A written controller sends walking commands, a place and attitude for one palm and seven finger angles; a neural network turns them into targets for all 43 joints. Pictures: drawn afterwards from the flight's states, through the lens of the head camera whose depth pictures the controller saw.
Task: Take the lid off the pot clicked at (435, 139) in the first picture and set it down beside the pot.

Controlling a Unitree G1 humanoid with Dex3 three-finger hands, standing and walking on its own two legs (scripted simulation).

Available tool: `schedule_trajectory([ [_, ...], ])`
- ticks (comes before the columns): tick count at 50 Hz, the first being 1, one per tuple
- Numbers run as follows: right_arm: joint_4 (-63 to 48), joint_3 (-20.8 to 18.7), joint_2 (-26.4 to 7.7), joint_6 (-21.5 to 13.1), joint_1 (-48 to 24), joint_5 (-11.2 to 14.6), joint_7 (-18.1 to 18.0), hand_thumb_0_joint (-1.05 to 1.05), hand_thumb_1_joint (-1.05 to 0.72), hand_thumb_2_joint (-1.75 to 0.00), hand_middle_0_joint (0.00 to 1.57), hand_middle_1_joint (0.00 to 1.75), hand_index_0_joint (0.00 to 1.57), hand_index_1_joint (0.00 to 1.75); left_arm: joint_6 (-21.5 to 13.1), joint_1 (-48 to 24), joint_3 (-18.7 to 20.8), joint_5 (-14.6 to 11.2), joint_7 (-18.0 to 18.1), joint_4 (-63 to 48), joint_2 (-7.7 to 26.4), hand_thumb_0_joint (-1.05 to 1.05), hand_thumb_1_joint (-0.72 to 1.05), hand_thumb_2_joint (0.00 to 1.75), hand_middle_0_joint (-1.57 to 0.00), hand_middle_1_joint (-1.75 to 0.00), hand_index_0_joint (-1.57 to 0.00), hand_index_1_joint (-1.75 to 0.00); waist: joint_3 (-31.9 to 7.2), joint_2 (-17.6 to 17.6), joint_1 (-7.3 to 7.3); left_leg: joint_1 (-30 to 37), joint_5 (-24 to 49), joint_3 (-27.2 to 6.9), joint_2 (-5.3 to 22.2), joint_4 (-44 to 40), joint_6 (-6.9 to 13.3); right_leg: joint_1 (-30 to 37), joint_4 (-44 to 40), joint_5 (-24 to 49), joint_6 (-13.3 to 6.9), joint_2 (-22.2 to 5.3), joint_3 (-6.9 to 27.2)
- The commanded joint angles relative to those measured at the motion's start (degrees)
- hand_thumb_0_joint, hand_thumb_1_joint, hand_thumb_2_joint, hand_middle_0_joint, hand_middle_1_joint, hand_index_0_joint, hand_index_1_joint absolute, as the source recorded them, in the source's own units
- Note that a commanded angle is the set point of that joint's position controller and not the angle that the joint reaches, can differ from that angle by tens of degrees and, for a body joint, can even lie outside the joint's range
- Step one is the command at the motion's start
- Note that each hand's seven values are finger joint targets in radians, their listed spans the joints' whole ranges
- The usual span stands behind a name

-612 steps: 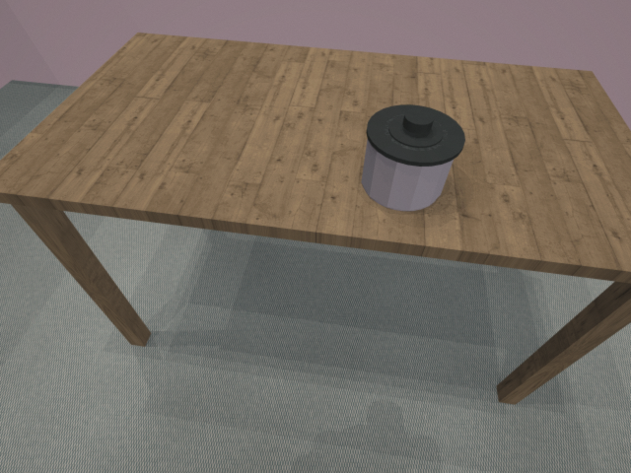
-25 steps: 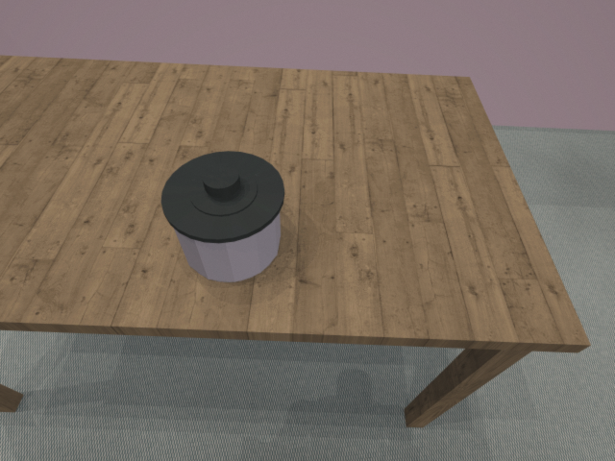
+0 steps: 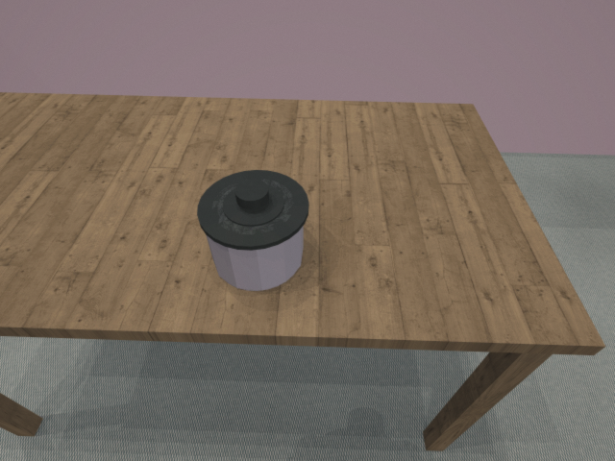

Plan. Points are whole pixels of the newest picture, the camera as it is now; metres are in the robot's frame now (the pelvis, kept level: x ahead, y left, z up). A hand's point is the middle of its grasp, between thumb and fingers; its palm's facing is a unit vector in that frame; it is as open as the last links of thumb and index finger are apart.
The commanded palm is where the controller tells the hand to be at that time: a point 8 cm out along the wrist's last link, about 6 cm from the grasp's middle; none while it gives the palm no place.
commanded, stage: come to a stop and stand still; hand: left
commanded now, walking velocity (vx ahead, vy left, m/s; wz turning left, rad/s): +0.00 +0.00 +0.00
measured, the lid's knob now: (252, 194) +0.45 +0.11 +0.12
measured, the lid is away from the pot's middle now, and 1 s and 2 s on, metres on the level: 0.00 0.00 0.00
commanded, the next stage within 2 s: look again from close up in 0.78 s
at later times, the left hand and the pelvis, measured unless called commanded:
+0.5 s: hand out of the picture +0.01 +0.18 -0.18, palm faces +0.02 -0.99 -0.16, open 7.3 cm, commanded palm none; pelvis +0.03 +0.02 +0.00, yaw +0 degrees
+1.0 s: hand out of the picture +0.02 +0.17 -0.18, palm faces +0.03 -0.99 -0.15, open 7.3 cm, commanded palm none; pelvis +0.04 +0.02 +0.01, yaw +0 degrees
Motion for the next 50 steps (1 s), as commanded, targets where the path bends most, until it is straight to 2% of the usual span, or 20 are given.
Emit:
schedule_trajectory([
  [1, -2.85, -0.58, -6.23, -2.02, 0.68, -0.02, -0.59, 0.00, -0.90, -0.90, 0.20, 0.30, 0.20, 0.30, -0.92, 3.20, 0.90, 0.02, 0.37, -2.30, 5.60, 0.00, 0.90, 0.90, -0.20, -0.30, -0.20, -0.30, 3.54, -0.85, 0.58, -4.96, -9.30, -14.34, 10.33, -12.91, -1.38, 0.89, -4.52, -2.57, -2.53, -3.92, 5.71],
  [5, -1.44, -0.34, -5.92, -2.50, 1.61, 0.13, -0.86, 0.00, -0.90, -0.90, 0.20, 0.30, 0.20, 0.30, -0.92, 3.72, 0.70, 0.01, 0.34, -1.32, 5.35, 0.00, 0.90, 0.90, -0.20, -0.30, -0.20, -0.30, 1.92, 1.01, 0.54, -2.25, -4.52, -13.84, 10.48, -12.54, -1.48, 1.43, -4.55, -0.27, -2.37, -4.23, 5.33],
  [8, -0.18, -0.18, -5.22, -2.73, 2.66, 0.31, -1.12, 0.00, -0.90, -0.90, 0.20, 0.30, 0.20, 0.30, -0.90, 3.96, 0.60, -0.03, 0.33, -0.19, 5.27, 0.00, 0.90, 0.90, -0.20, -0.30, -0.20, -0.30, 2.02, -0.34, 0.47, -0.57, 0.26, -13.33, 10.62, -11.89, -1.43, 1.72, -4.98, 1.38, -2.27, -4.36, 4.98],
  [12, 1.69, 0.03, -4.70, -2.99, 3.97, 0.47, -1.52, 0.00, -0.90, -0.90, 0.20, 0.30, 0.20, 0.30, -0.90, 5.04, 0.30, -0.20, 0.65, 1.53, 4.23, 0.00, 0.90, 0.90, -0.20, -0.30, -0.20, -0.30, 1.68, 0.17, 0.23, 2.23, 7.14, -12.51, 10.46, -10.67, -1.72, 2.01, -5.18, 2.99, -1.94, -4.76, 5.05],
  [13, 2.06, 0.05, -4.39, -3.03, 4.29, 0.53, -1.62, 0.00, -0.90, -0.90, 0.20, 0.30, 0.20, 0.30, -0.83, 4.83, 0.32, -0.18, 0.61, 1.81, 4.41, 0.00, 0.90, 0.90, -0.20, -0.30, -0.20, -0.30, 2.31, -0.82, 0.28, 2.06, 8.97, -12.70, 10.64, -10.46, -1.55, 2.09, -5.26, 3.49, -1.94, -4.62, 4.76],
  [19, 3.92, 0.19, -3.86, -3.03, 4.98, 0.61, -1.92, 0.00, -0.90, -0.90, 0.20, 0.30, 0.20, 0.30, -0.70, 5.66, 0.09, -0.22, 0.76, 3.68, 3.28, 0.00, 0.90, 0.90, -0.20, -0.30, -0.20, -0.30, 4.47, -1.01, 0.15, 2.29, 9.34, -12.10, 10.25, -10.31, -1.67, 1.85, -6.18, 3.87, -1.82, -5.21, 5.01],
  [24, 5.22, 0.25, -3.52, -3.19, 5.45, 0.61, -2.16, 0.00, -0.90, -0.90, 0.20, 0.30, 0.20, 0.30, -0.65, 6.25, 0.08, -0.30, 0.85, 4.89, 2.75, 0.00, 0.90, 0.90, -0.20, -0.30, -0.20, -0.30, 3.81, -0.13, 0.26, 3.94, 12.63, -12.15, 10.44, -10.47, -1.71, 2.40, -6.05, 4.31, -1.61, -5.31, 4.60],
  [28, 6.05, 0.31, -3.02, -3.30, 6.24, 0.71, -2.35, 0.00, -0.90, -0.90, 0.20, 0.30, 0.20, 0.30, -0.71, 6.21, 0.05, -0.37, 0.91, 5.38, 2.71, 0.00, 0.90, 0.90, -0.20, -0.30, -0.20, -0.30, 3.29, -0.92, 0.19, 5.30, 17.46, -11.93, 10.54, -9.93, -1.73, 3.07, -6.14, 5.73, -1.49, -5.31, 4.44],
  [32, 6.81, 0.42, -2.83, -3.33, 6.71, 0.68, -2.54, 0.00, -0.90, -0.90, 0.20, 0.30, 0.20, 0.30, -0.64, 6.33, 0.08, -0.42, 1.08, 6.09, 2.07, 0.00, 0.90, 0.90, -0.20, -0.30, -0.20, -0.30, 3.59, -0.71, 0.10, 6.19, 19.30, -11.67, 10.46, -10.05, -2.06, 3.08, -6.16, 5.75, -1.34, -5.56, 4.53],
  [33, 7.06, 0.35, -2.79, -3.37, 6.66, 0.73, -2.56, 0.00, -0.90, -0.90, 0.20, 0.30, 0.20, 0.30, -0.64, 6.32, 0.09, -0.48, 1.02, 6.13, 2.31, 0.00, 0.90, 0.90, -0.20, -0.30, -0.20, -0.30, 3.31, -1.58, 0.33, 6.33, 20.41, -11.93, 10.66, -9.78, -1.77, 3.52, -6.16, 6.25, -1.31, -5.41, 4.32],
  [37, 7.71, 0.48, -2.44, -3.28, 7.04, 0.66, -2.63, 0.00, -0.90, -0.90, 0.20, 0.30, 0.20, 0.30, -0.55, 6.48, 0.06, -0.50, 1.11, 6.66, 1.71, 0.00, 0.90, 0.90, -0.20, -0.30, -0.20, -0.30, 4.27, -0.19, 0.19, 6.33, 18.38, -11.69, 10.53, -10.70, -2.09, 3.05, -6.44, 5.04, -1.17, -5.68, 4.50],
  [38, 7.85, 0.48, -2.40, -3.29, 7.03, 0.74, -2.66, 0.00, -0.90, -0.90, 0.20, 0.30, 0.20, 0.30, -0.49, 6.25, 0.08, -0.48, 1.04, 6.78, 1.97, 0.00, 0.90, 0.90, -0.20, -0.30, -0.20, -0.30, 4.98, -1.34, 0.35, 5.59, 18.73, -11.90, 10.70, -10.71, -1.84, 3.13, -6.64, 5.11, -1.10, -5.53, 4.17],
  [42, 8.37, 0.54, -2.09, -3.29, 7.46, 0.70, -2.72, 0.00, -0.90, -0.90, 0.20, 0.30, 0.20, 0.30, -0.49, 6.56, 0.05, -0.46, 1.11, 7.26, 1.35, 0.00, 0.90, 0.90, -0.20, -0.30, -0.20, -0.30, 4.65, 0.12, 0.19, 6.40, 18.01, -11.86, 10.71, -11.55, -2.20, 2.99, -6.54, 4.53, -1.01, -5.66, 4.30],
  [44, 8.45, 0.46, -2.08, -3.41, 7.39, 0.80, -2.75, 0.00, -0.90, -0.90, 0.20, 0.30, 0.20, 0.30, -0.60, 6.76, 0.08, -0.44, 1.13, 7.35, 1.36, 0.00, 0.90, 0.90, -0.20, -0.30, -0.20, -0.30, 4.00, -1.40, 0.35, 6.48, 19.45, -11.78, 10.58, -10.68, -1.82, 3.80, -6.87, 6.01, -1.01, -5.80, 4.61],
  [48, 8.99, 0.50, -1.65, -3.39, 7.95, 0.85, -2.77, 0.00, -0.90, -0.90, 0.20, 0.30, 0.20, 0.30, -0.65, 6.75, 0.06, -0.51, 1.11, 7.58, 1.29, 0.00, 0.90, 0.90, -0.20, -0.30, -0.20, -0.30, 4.37, -1.95, 0.31, 6.37, 19.09, -11.49, 10.56, -10.72, -1.72, 3.84, -7.21, 6.27, -1.01, -5.82, 4.55],
  [50, 9.23, 0.55, -1.45, -3.44, 8.09, 0.81, -2.84, 0.00, -0.90, -0.90, 0.20, 0.30, 0.20, 0.30, -0.66, 6.95, 0.04, -0.50, 1.20, 7.81, 0.88, 0.00, 0.90, 0.90, -0.20, -0.30, -0.20, -0.30, 4.43, -1.15, 0.25, 6.77, 19.65, -11.29, 10.50, -10.83, -1.93, 3.51, -7.09, 6.45, -1.00, -6.03, 4.72],
])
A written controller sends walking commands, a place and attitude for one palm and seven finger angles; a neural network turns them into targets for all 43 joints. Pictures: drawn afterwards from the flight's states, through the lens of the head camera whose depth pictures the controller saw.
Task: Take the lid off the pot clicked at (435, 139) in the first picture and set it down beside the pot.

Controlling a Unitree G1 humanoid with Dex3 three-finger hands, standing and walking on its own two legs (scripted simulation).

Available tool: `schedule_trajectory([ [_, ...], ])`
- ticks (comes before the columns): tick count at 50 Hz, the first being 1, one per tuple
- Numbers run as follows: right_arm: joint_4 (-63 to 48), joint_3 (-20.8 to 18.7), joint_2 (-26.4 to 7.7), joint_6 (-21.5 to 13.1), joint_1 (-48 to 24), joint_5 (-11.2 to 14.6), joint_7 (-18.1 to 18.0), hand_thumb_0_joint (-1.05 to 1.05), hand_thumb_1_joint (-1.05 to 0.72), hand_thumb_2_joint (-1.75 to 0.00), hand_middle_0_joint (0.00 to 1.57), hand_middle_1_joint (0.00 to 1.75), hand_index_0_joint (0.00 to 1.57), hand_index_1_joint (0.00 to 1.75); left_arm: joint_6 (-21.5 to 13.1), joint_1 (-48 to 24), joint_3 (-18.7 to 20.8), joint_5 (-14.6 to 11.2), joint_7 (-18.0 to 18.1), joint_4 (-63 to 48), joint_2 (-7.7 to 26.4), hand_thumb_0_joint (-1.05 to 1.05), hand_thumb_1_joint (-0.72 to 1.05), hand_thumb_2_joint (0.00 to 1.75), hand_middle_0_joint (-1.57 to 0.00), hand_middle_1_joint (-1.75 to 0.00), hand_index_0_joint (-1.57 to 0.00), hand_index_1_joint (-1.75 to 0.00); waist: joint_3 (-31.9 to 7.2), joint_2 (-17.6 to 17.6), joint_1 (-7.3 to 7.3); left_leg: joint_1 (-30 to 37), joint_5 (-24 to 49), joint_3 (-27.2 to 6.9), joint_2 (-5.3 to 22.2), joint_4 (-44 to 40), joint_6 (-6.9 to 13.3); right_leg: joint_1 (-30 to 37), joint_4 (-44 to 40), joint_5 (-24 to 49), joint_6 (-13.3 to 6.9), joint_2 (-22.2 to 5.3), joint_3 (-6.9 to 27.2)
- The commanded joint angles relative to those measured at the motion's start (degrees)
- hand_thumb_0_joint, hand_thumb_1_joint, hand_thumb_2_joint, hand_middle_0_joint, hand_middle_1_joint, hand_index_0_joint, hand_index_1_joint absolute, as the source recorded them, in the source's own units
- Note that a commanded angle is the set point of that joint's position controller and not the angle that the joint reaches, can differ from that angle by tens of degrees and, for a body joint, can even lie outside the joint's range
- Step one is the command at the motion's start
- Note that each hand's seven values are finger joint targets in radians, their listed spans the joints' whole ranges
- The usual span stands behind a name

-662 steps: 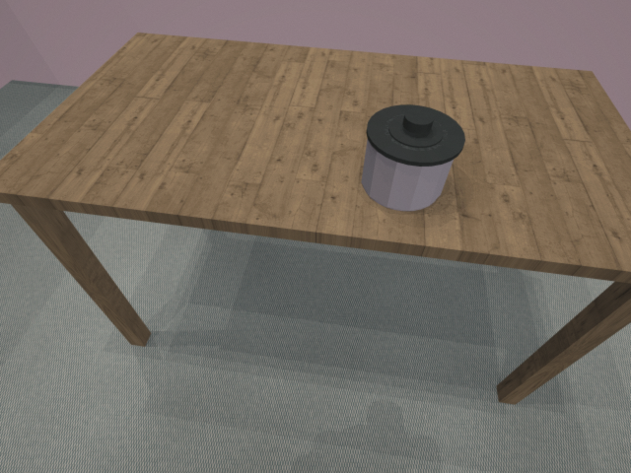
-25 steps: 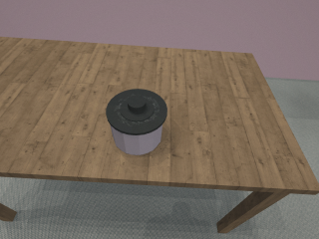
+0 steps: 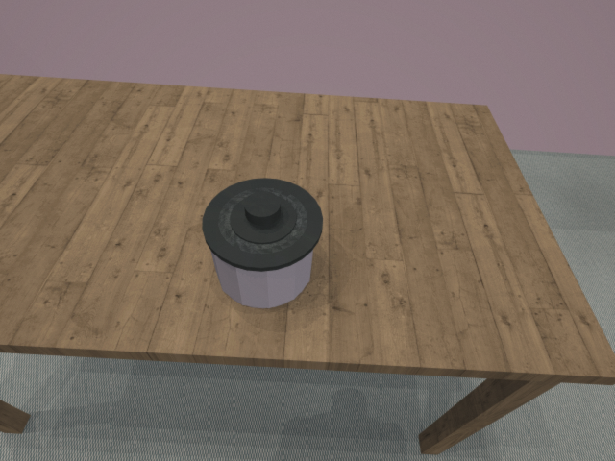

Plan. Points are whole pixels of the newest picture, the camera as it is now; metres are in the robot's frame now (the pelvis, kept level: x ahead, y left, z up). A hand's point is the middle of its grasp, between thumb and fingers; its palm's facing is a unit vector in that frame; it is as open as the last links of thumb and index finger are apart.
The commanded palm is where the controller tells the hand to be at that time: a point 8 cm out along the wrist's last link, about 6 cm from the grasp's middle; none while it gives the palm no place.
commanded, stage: look again from close up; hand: left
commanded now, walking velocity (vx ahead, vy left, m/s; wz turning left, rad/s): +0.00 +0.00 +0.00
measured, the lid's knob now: (262, 208) +0.41 +0.09 +0.11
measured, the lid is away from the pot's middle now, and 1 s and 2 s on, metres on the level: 0.00 0.00 0.00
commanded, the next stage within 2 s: shuffle to correct the standing spot in 0.60 s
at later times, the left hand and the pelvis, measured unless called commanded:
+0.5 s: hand out of the picture -0.04 +0.14 -0.18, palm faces +0.04 -0.99 -0.12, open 7.3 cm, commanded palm none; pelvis +0.00 +0.00 +0.00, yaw +0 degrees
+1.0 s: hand out of the picture -0.05 +0.15 -0.19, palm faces +0.02 -0.99 -0.15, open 7.3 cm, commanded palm none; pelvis -0.02 +0.00 +0.00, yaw -1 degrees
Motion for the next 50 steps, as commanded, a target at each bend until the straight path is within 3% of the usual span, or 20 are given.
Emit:
schedule_trajectory([
  [1, -0.30, -0.73, -5.82, -0.79, 5.82, -0.14, -0.73, 0.00, -0.90, -0.90, 0.20, 0.30, 0.20, 0.30, -0.50, 6.24, 0.53, 0.04, 0.50, -0.30, 3.89, 0.00, 0.90, 0.90, -0.20, -0.30, -0.20, -0.30, 1.67, 1.49, 0.10, 0.92, 20.67, -11.02, 12.44, -4.56, -3.23, -2.24, -2.18, 7.60, -3.12, -4.61, 4.46],
  [11, 0.45, -0.59, -4.86, -0.62, 6.60, -0.09, -0.69, 0.00, -0.90, -0.90, 0.20, 0.30, 0.20, 0.30, -0.51, 6.80, 0.39, 0.13, 0.48, 0.32, 3.05, 0.00, 0.90, 0.90, -0.20, -0.30, -0.20, -0.30, 3.93, 0.75, -0.03, -1.27, 14.15, -10.97, 12.24, -5.51, -2.90, -3.17, -2.99, 6.11, -3.11, -4.72, 4.80],
  [17, 0.74, -0.58, -4.38, -0.87, 6.97, -0.05, -0.76, 0.00, -0.90, -0.90, 0.20, 0.30, 0.20, 0.30, -0.72, 7.45, 0.34, 0.13, 0.49, 0.60, 2.71, 0.00, 0.90, 0.90, -0.20, -0.30, -0.20, -0.30, 2.45, 1.22, 0.06, -0.41, 16.39, -11.04, 12.24, -5.12, -2.72, -2.63, -2.76, 7.47, -3.09, -4.75, 4.78],
  [18, 0.82, -0.59, -4.36, -0.82, 6.78, 0.02, -0.74, 0.00, -0.90, -0.90, 0.20, 0.30, 0.20, 0.30, -0.72, 7.52, 0.31, 0.07, 0.48, 0.69, 2.87, 0.00, 0.90, 0.90, -0.20, -0.30, -0.20, -0.30, 2.97, -0.23, 0.24, -1.12, 16.12, -11.07, 12.34, -4.73, -2.44, -2.38, -3.15, 7.46, -3.10, -4.62, 4.68],
  [26, 1.13, -0.54, -4.05, -0.81, 7.52, -0.03, -0.86, 0.00, -0.90, -0.90, 0.20, 0.30, 0.20, 0.30, -0.64, 7.98, 0.23, 0.05, 0.54, 1.09, 2.27, 0.00, 0.90, 0.90, -0.20, -0.30, -0.20, -0.30, 3.19, 2.03, 0.00, -0.82, 15.44, -11.27, 12.37, -5.40, -2.69, -3.12, -2.78, 6.40, -3.05, -4.71, 4.57],
  [35, 1.20, -0.68, -3.96, -0.87, 7.98, 0.02, -0.92, 0.00, -0.90, -0.90, 0.20, 0.30, 0.20, 0.30, -0.62, 8.40, 0.17, 0.11, 0.58, 1.46, 1.86, 0.00, 0.90, 0.90, -0.20, -0.30, -0.20, -0.30, 2.92, 0.76, 0.06, -0.80, 15.92, -11.55, 12.57, -5.46, -2.51, -3.02, -2.65, 6.37, -2.78, -4.70, 4.26],
  [38, 0.97, -0.80, -3.82, -0.87, 7.61, 0.29, -1.10, 0.00, -0.90, -0.90, 0.20, 0.30, 0.20, 0.30, -0.20, 8.39, 0.20, 0.02, 0.58, 1.21, 1.98, 0.00, 0.90, 0.90, -0.20, -0.30, -0.20, -0.30, 4.25, 0.84, 0.25, -0.76, 21.20, -12.59, 13.88, -6.17, -2.89, -4.19, -2.03, 6.03, -2.01, -3.97, 3.80],
  [43, 0.41, -1.42, -4.46, -0.46, 6.24, 0.59, -1.53, 0.00, -0.90, -0.90, 0.20, 0.30, 0.20, 0.30, 0.63, 8.27, 0.76, -0.14, 0.81, 0.35, 2.77, 0.00, 0.90, 0.90, -0.20, -0.30, -0.20, -0.30, 2.04, 2.39, 0.33, 2.97, 31.92, -13.21, 16.19, -4.78, -2.73, -6.00, 0.05, 3.64, -1.01, -3.53, 3.60],
  [47, -0.28, -2.13, -4.53, 0.06, 4.59, 0.47, -1.54, 0.00, -0.90, -0.90, 0.20, 0.30, 0.20, 0.30, 1.52, 7.75, 1.26, 0.13, 0.91, -0.47, 3.09, 0.00, 0.90, 0.90, -0.20, -0.30, -0.20, -0.30, 1.69, 4.69, 0.33, 2.04, 29.28, -14.44, 18.10, -5.60, -1.29, -8.30, 4.83, -2.78, -0.41, -3.06, 3.21],
  [48, -0.48, -2.28, -4.47, 0.14, 4.05, 0.44, -1.50, 0.00, -0.90, -0.90, 0.20, 0.30, 0.20, 0.30, 1.64, 7.57, 1.36, 0.23, 0.89, -0.60, 3.39, 0.00, 0.90, 0.90, -0.20, -0.30, -0.20, -0.30, 1.73, 2.72, 0.41, 0.69, 28.46, -14.81, 18.92, -5.59, -0.22, -8.02, 6.39, -4.13, -0.60, -2.97, 3.09],
  [50, -1.29, -2.68, -4.80, 0.33, 2.48, 0.23, -1.38, 0.00, -0.90, -0.90, 0.20, 0.30, 0.20, 0.30, 2.01, 7.65, 1.59, 0.52, 0.92, -0.88, 3.24, 0.00, 0.90, 0.90, -0.20, -0.30, -0.20, -0.30, 1.86, 3.02, 0.76, -2.48, 23.97, -15.18, 19.51, -5.59, 1.07, -8.11, 8.66, -5.04, -0.71, -3.07, 3.33],
])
